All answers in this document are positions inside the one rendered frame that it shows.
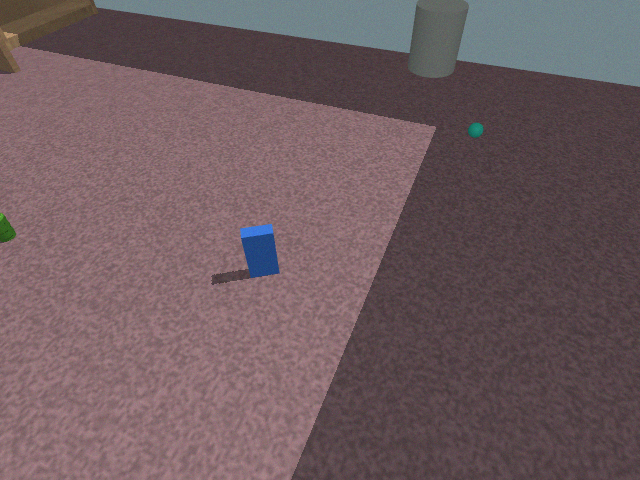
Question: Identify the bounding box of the bookshelf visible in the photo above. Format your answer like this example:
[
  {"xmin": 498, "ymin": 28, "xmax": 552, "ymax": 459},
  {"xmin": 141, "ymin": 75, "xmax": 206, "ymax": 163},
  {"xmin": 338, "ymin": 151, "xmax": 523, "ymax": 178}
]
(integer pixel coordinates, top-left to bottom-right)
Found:
[{"xmin": 0, "ymin": 0, "xmax": 98, "ymax": 51}]

